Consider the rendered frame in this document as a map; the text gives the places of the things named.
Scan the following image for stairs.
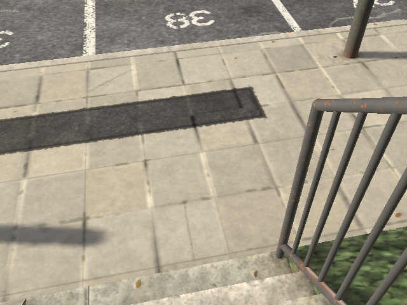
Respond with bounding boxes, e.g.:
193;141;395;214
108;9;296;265
25;251;332;305

